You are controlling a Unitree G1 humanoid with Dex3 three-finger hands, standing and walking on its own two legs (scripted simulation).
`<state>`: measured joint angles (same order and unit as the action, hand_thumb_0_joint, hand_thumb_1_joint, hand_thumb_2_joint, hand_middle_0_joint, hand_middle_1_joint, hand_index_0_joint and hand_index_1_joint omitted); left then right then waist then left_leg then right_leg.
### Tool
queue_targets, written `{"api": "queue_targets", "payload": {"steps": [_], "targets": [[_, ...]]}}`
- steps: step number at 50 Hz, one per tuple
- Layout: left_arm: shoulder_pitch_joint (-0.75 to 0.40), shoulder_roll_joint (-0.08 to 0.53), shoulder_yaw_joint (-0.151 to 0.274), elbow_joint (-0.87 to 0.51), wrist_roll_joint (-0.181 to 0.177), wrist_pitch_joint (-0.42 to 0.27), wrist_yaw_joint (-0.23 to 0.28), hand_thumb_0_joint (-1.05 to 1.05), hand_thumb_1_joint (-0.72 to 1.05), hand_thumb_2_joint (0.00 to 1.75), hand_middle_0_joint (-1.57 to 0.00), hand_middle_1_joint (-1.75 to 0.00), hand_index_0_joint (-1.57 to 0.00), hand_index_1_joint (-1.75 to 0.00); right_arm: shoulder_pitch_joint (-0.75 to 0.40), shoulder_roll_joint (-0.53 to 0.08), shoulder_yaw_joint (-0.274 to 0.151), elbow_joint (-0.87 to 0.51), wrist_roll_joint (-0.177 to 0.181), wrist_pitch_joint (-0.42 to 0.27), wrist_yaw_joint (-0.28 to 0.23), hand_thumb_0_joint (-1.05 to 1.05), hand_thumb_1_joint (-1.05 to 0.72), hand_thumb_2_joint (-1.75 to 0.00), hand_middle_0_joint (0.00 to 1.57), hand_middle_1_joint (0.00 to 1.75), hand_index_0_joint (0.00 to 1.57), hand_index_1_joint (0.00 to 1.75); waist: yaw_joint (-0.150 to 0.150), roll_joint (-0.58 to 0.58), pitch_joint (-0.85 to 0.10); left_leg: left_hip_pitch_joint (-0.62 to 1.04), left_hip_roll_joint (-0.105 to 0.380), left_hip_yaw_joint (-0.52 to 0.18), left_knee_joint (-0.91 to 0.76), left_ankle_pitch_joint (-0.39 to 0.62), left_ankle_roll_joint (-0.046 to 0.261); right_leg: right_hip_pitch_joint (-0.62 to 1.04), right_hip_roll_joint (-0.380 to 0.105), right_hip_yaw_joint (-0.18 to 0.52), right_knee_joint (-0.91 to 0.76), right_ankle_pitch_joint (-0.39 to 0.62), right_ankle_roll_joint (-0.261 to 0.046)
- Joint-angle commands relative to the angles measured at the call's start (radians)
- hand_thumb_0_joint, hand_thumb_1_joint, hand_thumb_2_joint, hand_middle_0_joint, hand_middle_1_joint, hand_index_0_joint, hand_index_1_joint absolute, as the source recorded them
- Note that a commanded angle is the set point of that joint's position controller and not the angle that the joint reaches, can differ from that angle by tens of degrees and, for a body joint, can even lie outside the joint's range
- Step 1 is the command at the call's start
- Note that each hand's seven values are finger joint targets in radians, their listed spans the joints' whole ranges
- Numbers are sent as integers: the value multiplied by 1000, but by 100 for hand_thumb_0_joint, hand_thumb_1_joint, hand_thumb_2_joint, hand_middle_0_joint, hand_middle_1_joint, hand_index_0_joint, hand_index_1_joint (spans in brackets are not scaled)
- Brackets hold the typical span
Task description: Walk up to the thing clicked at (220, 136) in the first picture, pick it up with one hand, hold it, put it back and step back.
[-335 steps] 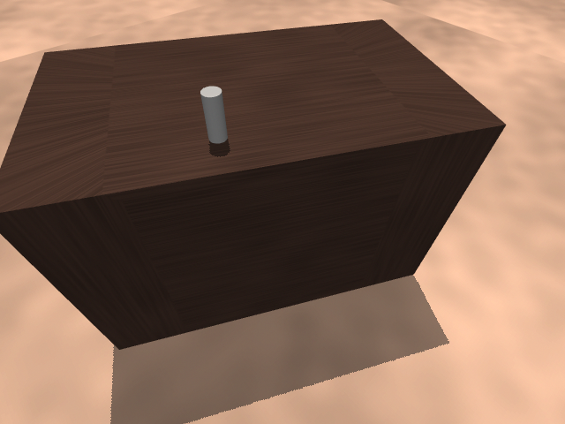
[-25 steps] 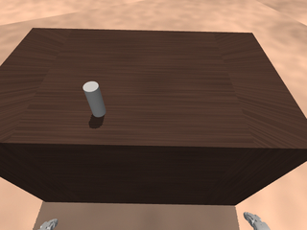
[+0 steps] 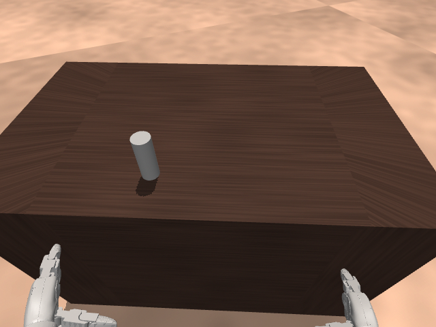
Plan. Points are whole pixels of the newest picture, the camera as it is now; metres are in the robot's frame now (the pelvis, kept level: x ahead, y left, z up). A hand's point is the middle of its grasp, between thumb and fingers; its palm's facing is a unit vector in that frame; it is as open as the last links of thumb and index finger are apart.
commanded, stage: rise first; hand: left
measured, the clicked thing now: (146, 157) +0.46 +0.18 +0.03
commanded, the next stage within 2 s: go down in 1.22 s
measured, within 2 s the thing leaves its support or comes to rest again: neither
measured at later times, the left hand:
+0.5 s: hand (59, 288) +0.17 +0.25 +0.06, palm faces +0.29 -0.88 -0.39, open 17.6 cm
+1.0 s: hand (46, 283) +0.16 +0.24 +0.10, palm faces +0.32 -0.85 -0.42, open 17.6 cm
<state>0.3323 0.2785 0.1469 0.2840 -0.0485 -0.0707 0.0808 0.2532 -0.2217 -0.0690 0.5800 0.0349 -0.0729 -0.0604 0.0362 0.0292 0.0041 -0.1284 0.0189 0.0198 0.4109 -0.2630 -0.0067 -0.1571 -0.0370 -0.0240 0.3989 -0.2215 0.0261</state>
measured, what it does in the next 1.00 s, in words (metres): stands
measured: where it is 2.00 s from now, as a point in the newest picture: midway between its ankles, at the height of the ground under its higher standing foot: outside the picture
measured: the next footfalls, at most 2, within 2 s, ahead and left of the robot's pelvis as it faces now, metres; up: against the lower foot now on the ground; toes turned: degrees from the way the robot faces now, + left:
none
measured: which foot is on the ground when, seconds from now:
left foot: down 0.00-1.00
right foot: down 0.00-1.00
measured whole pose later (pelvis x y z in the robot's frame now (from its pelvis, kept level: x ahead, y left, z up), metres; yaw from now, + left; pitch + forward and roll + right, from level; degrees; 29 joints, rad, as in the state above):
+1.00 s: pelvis -0.01 -0.01 +0.00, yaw +2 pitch -4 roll +0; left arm 0.49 0.32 0.26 -0.20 -0.04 -0.26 0.02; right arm 0.22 -0.23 -0.16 0.69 0.02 -0.13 -0.04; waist 0.06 0.06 0.05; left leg -0.09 0.02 -0.01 0.40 -0.24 -0.01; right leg -0.12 -0.04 -0.05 0.41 -0.22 0.02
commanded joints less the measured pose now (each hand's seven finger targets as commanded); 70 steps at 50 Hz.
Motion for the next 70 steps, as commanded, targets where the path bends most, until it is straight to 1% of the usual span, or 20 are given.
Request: {"api": "queue_targets", "payload": {"steps": [1, 14, 15, 21, 26, 35, 36, 39, 48, 50, 52, 54, 59, 61, 64, 66, 67, 68, 69, 70], "targets": [[25, 165, 86, -281, -4, -59, -4, 0, -56, 1, -5, -4, -4, -5, 2, -155, -86, -119, -5, -49, -6, 0, 52, -2, 5, 5, 5, 5, -21, 5, -45, 4, -8, 29, -67, 284, 4, 58, 39, -48, -40, 235, -39], [63, 201, 153, -516, -1, -123, -29, 0, -57, 2, -5, -5, -4, -6, -121, -172, -122, -62, -21, -65, 7, 0, 52, -2, 5, 5, 5, 5, 6, -17, -43, 9, -13, 21, -65, 237, 14, 72, 32, -52, -53, 182, -33], [71, 195, 153, -542, 1, -129, -31, 0, -57, 2, -5, -5, -4, -6, -119, -135, -96, -39, -20, -63, 11, 0, 53, -2, 5, 5, 5, 5, 20, 0, -42, 7, -15, 20, -65, 242, 14, 77, 30, -53, -48, 186, -36], [83, 213, 187, -571, 0, -161, -33, 0, -58, 3, -5, -5, -4, -6, -106, -166, -135, -25, -24, -71, 4, 0, 52, -3, 5, 5, 5, 5, 6, -15, -21, 1, -19, 21, -72, 203, 16, 59, 27, -54, -57, 153, -32], [93, 204, 184, -626, -2, -185, -42, 0, -57, 2, -5, -5, -4, -6, -125, -135, -113, -8, -20, -86, 11, 0, 52, -3, 5, 5, 5, 5, 11, -4, -15, -1, -20, 16, -79, 169, 18, 55, 29, -58, -62, 119, -33], [98, 220, 211, -650, 0, -219, -43, 0, -57, 3, -5, -5, -4, -6, -132, -154, -135, -33, -18, -99, 10, 0, 52, -4, 5, 5, 5, 5, 11, -35, -27, 5, -26, 13, -69, 190, 22, 65, 23, -57, -62, 142, -27], [108, 210, 205, -661, -2, -226, -45, 0, -58, 3, -5, -5, -4, -6, -136, -119, -105, -24, -15, -99, 14, 0, 52, -4, 5, 5, 5, 5, 25, -19, -12, -5, -28, 14, -74, 179, 21, 64, 23, -58, -62, 128, -30], [99, 230, 225, -667, -2, -234, -42, 0, -57, 3, -5, -5, -4, -6, -134, -187, -160, -34, -19, -103, 7, 0, 52, -4, 5, 5, 5, 5, 10, -23, -18, 0, -26, 13, -76, 170, 19, 58, 25, -58, -62, 120, -30], [106, 215, 219, -691, -3, -256, -48, 0, -58, 5, -6, -5, -4, -7, -110, -127, -120, -32, -13, -106, 17, 0, 52, -5, 5, 5, 5, 5, 22, 4, -3, -7, -24, 8, -81, 185, 16, 63, 26, -62, -54, 133, -32], [78, 241, 245, -699, -5, -259, -45, 0, -58, 6, -6, -5, -4, -7, -130, -178, -156, -75, -13, -112, 11, 0, 52, -5, 5, 5, 5, 5, 8, -6, -29, 7, -27, 10, -80, 178, 18, 64, 25, -58, -56, 129, -31], [101, 218, 228, -715, -3, -264, -49, 0, -59, 5, -6, -5, -5, -7, -101, -104, -103, -37, -10, -109, 19, 0, 51, -5, 5, 5, 5, 5, 27, 16, -7, -4, -29, 13, -83, 170, 19, 61, 23, -59, -59, 122, -34], [92, 235, 248, -694, -6, -265, -46, 0, -60, 7, -6, -6, -4, -8, -99, -173, -164, -60, -12, -113, 12, 0, 50, -6, 5, 5, 5, 5, 10, -26, -11, -3, -24, 8, -81, 173, 19, 61, 26, -60, -60, 127, -30], [87, 229, 244, -723, -7, -276, -48, 0, -60, 7, -6, -6, -5, -8, -82, -121, -125, -69, -9, -115, 19, 0, 50, -7, 5, 5, 5, 5, 14, -18, -19, 1, -26, 9, -74, 198, 21, 70, 22, -61, -57, 151, -29], [86, 242, 257, -718, -10, -275, -48, 0, -60, 7, -6, -6, -4, -8, -105, -170, -163, -72, -9, -117, 15, 0, 51, -7, 5, 5, 5, 5, 10, 8, -15, 1, -28, 12, -80, 177, 18, 62, 24, -58, -56, 133, -32], [86, 233, 252, -746, -9, -281, -50, 0, -60, 8, -6, -6, -4, -8, -112, -144, -142, -85, -7, -120, 20, 0, 51, -7, 5, 5, 5, 5, 20, 17, -18, 1, -24, 9, -85, 176, 15, 66, 28, -60, -53, 128, -35], [91, 265, 293, -726, -11, -279, -46, 0, -60, 0, -8, -8, -8, -7, -88, -167, -161, -69, -8, -118, 17, 0, 53, -5, 5, 5, 5, 5, 23, -4, -20, -4, -24, 7, -80, 181, 17, 70, 27, -62, -54, 131, -34], [44, 163, 251, -738, -35, -310, -79, 0, -58, 8, -5, -4, -1, -8, -114, -88, -87, -61, -19, -112, 36, 0, 58, -5, 5, 5, 5, 5, 12, -35, -45, -33, -30, 9, -27, 162, 15, 40, 23, -51, -24, 111, -23], [92, 269, 290, -708, -8, -294, -55, 0, -61, 1, -7, -8, -8, -8, -114, -162, -171, -73, -9, -116, 19, 0, 52, -5, 5, 5, 5, 5, 26, 0, -17, 1, -30, 10, -73, 180, 18, 57, 21, -59, -51, 130, -30], [34, 183, 274, -724, -43, -317, -81, 0, -61, 3, -8, -8, -8, -9, -95, -127, -123, -49, -22, -108, 29, 0, 54, -5, 5, 5, 5, 5, 4, -34, -46, -36, -28, 8, -21, 161, 17, 35, 18, -47, -19, 117, -24], [33, 201, 286, -685, -46, -320, -93, 0, -61, 4, -7, -9, -7, -9, -131, -122, -116, -71, -17, -107, 33, 0, 54, -5, 5, 5, 5, 5, 14, -42, -51, -45, -33, 5, -14, 157, 15, 27, 16, -49, -12, 110, -19]]}}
